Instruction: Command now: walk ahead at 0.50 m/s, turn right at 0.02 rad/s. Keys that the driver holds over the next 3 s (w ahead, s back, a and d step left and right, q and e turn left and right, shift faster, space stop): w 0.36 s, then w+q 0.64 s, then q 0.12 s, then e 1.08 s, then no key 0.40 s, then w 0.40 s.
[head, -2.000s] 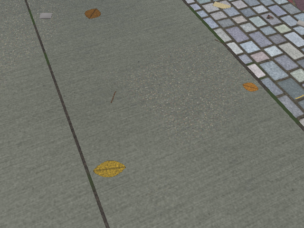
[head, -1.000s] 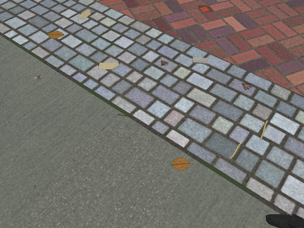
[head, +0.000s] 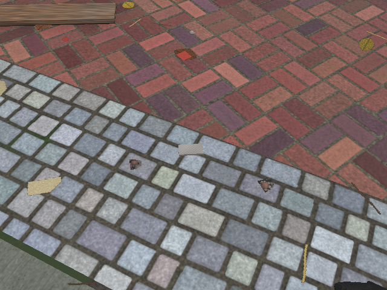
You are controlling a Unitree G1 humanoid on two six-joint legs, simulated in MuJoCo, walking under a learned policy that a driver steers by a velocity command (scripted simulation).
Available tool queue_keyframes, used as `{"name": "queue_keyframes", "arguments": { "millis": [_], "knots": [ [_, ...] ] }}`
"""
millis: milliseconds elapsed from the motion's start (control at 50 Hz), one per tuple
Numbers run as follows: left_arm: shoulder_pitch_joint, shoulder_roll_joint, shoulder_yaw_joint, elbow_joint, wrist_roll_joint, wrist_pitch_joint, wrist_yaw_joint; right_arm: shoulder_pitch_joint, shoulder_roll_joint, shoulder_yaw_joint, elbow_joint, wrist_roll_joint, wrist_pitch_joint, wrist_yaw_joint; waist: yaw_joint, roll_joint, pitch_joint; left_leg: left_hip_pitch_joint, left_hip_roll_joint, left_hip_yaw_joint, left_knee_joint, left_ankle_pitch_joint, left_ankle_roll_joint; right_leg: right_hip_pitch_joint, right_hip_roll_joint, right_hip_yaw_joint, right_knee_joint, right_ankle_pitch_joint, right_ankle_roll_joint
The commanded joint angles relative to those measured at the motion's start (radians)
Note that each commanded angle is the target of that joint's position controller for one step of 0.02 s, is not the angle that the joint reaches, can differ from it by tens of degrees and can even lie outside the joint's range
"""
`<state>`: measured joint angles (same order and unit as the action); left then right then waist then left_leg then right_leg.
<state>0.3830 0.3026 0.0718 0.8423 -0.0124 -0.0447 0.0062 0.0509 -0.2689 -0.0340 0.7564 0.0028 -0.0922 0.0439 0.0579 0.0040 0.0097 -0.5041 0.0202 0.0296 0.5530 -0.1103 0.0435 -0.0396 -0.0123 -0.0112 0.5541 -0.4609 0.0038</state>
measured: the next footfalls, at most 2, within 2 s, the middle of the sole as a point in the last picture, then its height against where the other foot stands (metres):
right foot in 0.50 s outside the picture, level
left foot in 1.04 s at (164, 227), level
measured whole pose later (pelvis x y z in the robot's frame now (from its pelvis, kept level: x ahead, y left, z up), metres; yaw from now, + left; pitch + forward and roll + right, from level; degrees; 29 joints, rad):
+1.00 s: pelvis +0.53 +0.01 +0.01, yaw +18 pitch +1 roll -2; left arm 0.30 0.28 0.08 0.90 -0.02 -0.06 0.01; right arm 0.07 -0.26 -0.06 0.72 0.02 -0.02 0.05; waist 0.07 0.03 0.04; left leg -0.59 0.07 0.04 0.65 -0.09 0.07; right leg 0.11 -0.02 -0.29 0.27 -0.38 0.04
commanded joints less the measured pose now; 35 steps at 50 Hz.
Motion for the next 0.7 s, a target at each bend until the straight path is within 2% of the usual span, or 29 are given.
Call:
{"name": "queue_keyframes", "arguments": {
  "millis": [20, 40, 60, 80, 100, 140, 180, 240, 300, 380, 420, 460, 480, 500, 520, 540, 560, 580, 600, 620, 640, 660, 700],
  "knots": [
    [0.067, 0.049, -0.010, -0.075, 0.002, -0.045, -0.003, 0.409, -0.237, -0.076, 0.042, 0.007, 0.003, -0.009, -0.174, 0.250, -0.393, 0.881, 0.360, -0.780, -0.246, -0.269, 0.278, -0.660, 0.062, 0.123, 0.708, -0.117, -0.017],
    [-0.025, 0.123, 0.011, -0.101, -0.026, -0.055, -0.010, 0.334, -0.194, -0.060, 0.032, 0.010, 0.002, -0.010, -0.167, 0.173, -0.235, 0.766, 0.336, -0.650, -0.264, -0.349, 0.225, -0.754, 0.000, 0.129, 0.765, -0.061, -0.035],
    [-0.095, 0.120, 0.008, -0.120, -0.027, -0.058, -0.008, 0.260, -0.169, -0.051, 0.016, 0.005, 0.004, -0.012, -0.144, 0.100, -0.143, 0.621, 0.301, -0.531, -0.279, -0.305, 0.194, -0.748, -0.054, 0.095, 0.730, 0.030, -0.046],
    [-0.125, 0.112, 0.009, -0.125, -0.011, -0.054, -0.004, 0.204, -0.140, -0.042, 0.010, -0.004, 0.004, -0.011, -0.115, 0.068, -0.071, 0.484, 0.267, -0.444, -0.309, -0.224, 0.187, -0.713, -0.087, 0.084, 0.665, 0.099, -0.045],
    [-0.108, 0.103, 0.014, -0.119, -0.003, -0.044, -0.001, 0.171, -0.114, -0.033, 0.005, -0.014, -0.001, -0.010, -0.078, 0.092, -0.047, 0.392, 0.234, -0.380, -0.338, -0.150, 0.174, -0.643, -0.118, 0.094, 0.611, 0.150, -0.044],
    [-0.066, 0.068, 0.010, -0.100, 0.000, -0.024, 0.000, 0.156, -0.111, -0.033, 0.011, -0.012, -0.011, -0.010, -0.048, 0.106, -0.042, 0.316, 0.205, -0.298, -0.385, -0.052, 0.183, -0.573, -0.126, 0.084, 0.564, 0.195, -0.029],
    [-0.101, 0.056, 0.007, -0.111, 0.006, -0.016, 0.004, 0.175, -0.135, -0.040, 0.027, -0.009, -0.018, -0.017, -0.046, 0.081, -0.019, 0.305, 0.203, -0.240, -0.416, 0.041, 0.197, -0.608, -0.133, 0.077, 0.492, 0.265, -0.008],
    [-0.193, 0.040, 0.001, -0.132, 0.011, -0.021, 0.002, 0.216, -0.154, -0.045, 0.051, -0.003, -0.012, -0.031, -0.071, 0.053, 0.002, 0.347, 0.188, -0.169, -0.430, 0.125, 0.183, -0.651, -0.132, 0.069, 0.316, 0.420, 0.010],
    [-0.293, 0.016, -0.009, -0.152, 0.006, -0.031, -0.011, 0.259, -0.167, -0.047, 0.072, 0.006, -0.004, -0.040, -0.109, 0.054, 0.024, 0.369, 0.164, -0.107, -0.434, 0.126, 0.157, -0.614, -0.102, 0.037, 0.136, 0.545, 0.011],
    [-0.411, 0.017, -0.014, -0.191, -0.003, -0.042, -0.032, 0.337, -0.177, -0.050, 0.112, 0.015, 0.015, -0.043, -0.152, 0.051, 0.063, 0.456, 0.201, -0.120, -0.398, 0.110, 0.155, -0.610, -0.073, 0.026, 0.012, 0.542, 0.001],
    [-0.430, 0.031, -0.011, -0.207, -0.004, -0.051, -0.043, 0.346, -0.183, -0.055, 0.123, 0.021, 0.028, -0.047, -0.138, 0.060, 0.071, 0.506, 0.228, -0.154, -0.352, 0.141, 0.146, -0.602, -0.061, 0.041, -0.036, 0.480, -0.016],
    [-0.376, 0.062, 0.000, -0.195, -0.002, -0.060, -0.045, 0.327, -0.200, -0.063, 0.123, 0.023, 0.037, -0.053, -0.097, 0.080, 0.043, 0.527, 0.239, -0.182, -0.287, 0.222, 0.129, -0.506, -0.040, 0.036, -0.068, 0.412, -0.035],
    [-0.293, 0.084, 0.013, -0.173, 0.001, -0.064, -0.042, 0.302, -0.205, -0.064, 0.118, 0.025, 0.040, -0.054, -0.043, 0.082, -0.002, 0.511, 0.215, -0.168, -0.197, 0.347, 0.112, -0.375, -0.014, 0.011, -0.100, 0.402, -0.052],
    [-0.142, 0.134, 0.038, -0.128, 0.007, -0.066, -0.032, 0.299, -0.174, -0.053, 0.112, 0.018, 0.041, -0.054, 0.024, 0.063, -0.112, 0.440, 0.154, -0.131, -0.020, 0.392, 0.081, -0.136, -0.022, 0.011, -0.090, 0.421, -0.083],
    [0.038, 0.210, 0.058, -0.104, 0.023, -0.063, -0.020, 0.303, -0.104, -0.027, 0.081, -0.009, 0.038, -0.053, 0.085, -0.059, -0.286, 0.237, 0.074, -0.079, 0.300, 0.123, 0.037, 0.178, -0.219, 0.211, -0.046, 0.434, -0.145],
    [0.068, 0.266, 0.068, -0.081, 0.020, -0.052, -0.024, 0.452, 0.004, 0.002, 0.074, 0.008, 0.017, -0.046, 0.012, -0.335, -0.411, -0.134, -0.074, -0.070, 0.616, -0.468, -0.018, 0.473, -0.428, 0.641, -0.153, 0.237, -0.291],
    [0.058, 0.157, 0.043, -0.091, 0.015, -0.050, -0.022, 0.385, -0.117, -0.026, 0.090, 0.035, 0.007, -0.045, 0.057, -0.211, -0.352, -0.229, -0.019, -0.170, 0.725, -0.467, -0.014, 0.401, -0.397, 0.674, -0.234, 0.059, -0.260],
    [-0.013, 0.113, 0.027, -0.097, 0.011, -0.053, -0.017, 0.285, -0.168, -0.044, 0.058, 0.048, 0.004, -0.046, 0.054, -0.156, -0.203, -0.275, 0.024, -0.153, 0.737, -0.373, -0.005, 0.270, -0.365, 0.520, -0.258, 0.060, -0.214],
    [-0.087, 0.090, 0.018, -0.100, 0.015, -0.055, -0.016, 0.242, -0.155, -0.045, 0.050, 0.042, 0.008, -0.051, 0.022, -0.098, -0.129, -0.241, 0.067, -0.133, 0.709, -0.288, -0.008, 0.138, -0.329, 0.414, -0.288, 0.150, -0.193],
    [-0.136, 0.061, 0.011, -0.098, 0.018, -0.058, -0.018, 0.231, -0.143, -0.050, 0.047, 0.028, 0.015, -0.053, -0.005, -0.101, -0.072, -0.208, 0.093, -0.137, 0.663, -0.230, -0.012, 0.036, -0.298, 0.327, -0.322, 0.225, -0.187],
    [-0.164, 0.048, 0.008, -0.092, 0.026, -0.065, -0.018, 0.256, -0.124, -0.053, 0.052, 0.029, 0.028, -0.051, -0.036, -0.125, -0.053, -0.145, 0.116, -0.145, 0.636, -0.191, -0.016, -0.034, -0.274, 0.253, -0.355, 0.279, -0.176],
    [-0.182, 0.038, 0.008, -0.087, 0.026, -0.070, -0.018, 0.269, -0.104, -0.052, 0.055, 0.033, 0.040, -0.050, -0.051, -0.122, -0.038, -0.118, 0.120, -0.139, 0.619, -0.175, -0.019, -0.070, -0.259, 0.198, -0.381, 0.320, -0.176],
    [-0.187, 0.057, 0.016, -0.069, 0.025, -0.080, -0.014, 0.253, -0.073, -0.051, 0.038, 0.030, 0.060, -0.050, -0.066, -0.095, -0.008, -0.136, 0.129, -0.137, 0.589, -0.137, -0.029, -0.105, -0.264, 0.119, -0.413, 0.409, -0.187]
  ]
}}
